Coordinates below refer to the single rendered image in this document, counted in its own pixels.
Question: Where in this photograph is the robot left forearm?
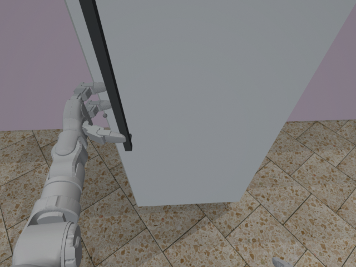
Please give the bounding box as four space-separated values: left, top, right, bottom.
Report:
12 130 88 266

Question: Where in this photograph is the left robot upper arm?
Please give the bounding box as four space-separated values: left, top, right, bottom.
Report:
9 221 82 267

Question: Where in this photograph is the robot left hand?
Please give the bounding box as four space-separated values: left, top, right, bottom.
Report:
62 82 126 145

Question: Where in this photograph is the handle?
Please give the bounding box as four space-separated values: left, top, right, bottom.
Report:
79 0 132 151

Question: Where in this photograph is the fridge door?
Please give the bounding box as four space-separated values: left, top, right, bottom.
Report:
66 0 356 207

